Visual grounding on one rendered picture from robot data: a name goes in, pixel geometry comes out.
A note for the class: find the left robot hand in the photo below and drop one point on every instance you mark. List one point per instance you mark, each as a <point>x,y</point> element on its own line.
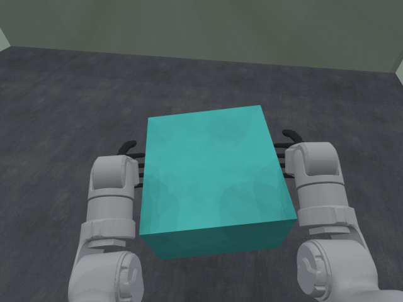
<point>124,149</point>

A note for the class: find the left robot forearm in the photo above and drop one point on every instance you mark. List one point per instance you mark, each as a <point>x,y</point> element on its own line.
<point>109,221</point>

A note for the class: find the robot right upper arm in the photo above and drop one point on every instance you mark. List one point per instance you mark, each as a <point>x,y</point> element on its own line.
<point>340,271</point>

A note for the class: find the robot left upper arm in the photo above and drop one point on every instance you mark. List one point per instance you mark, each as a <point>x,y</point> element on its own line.
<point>107,277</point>

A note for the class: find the carton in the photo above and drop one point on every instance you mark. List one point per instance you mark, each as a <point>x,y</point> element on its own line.
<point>213,185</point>

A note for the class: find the right robot hand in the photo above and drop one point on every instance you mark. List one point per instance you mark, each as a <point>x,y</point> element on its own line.
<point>296,138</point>

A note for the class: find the right robot forearm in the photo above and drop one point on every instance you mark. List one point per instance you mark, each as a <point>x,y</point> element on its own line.
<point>324,208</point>

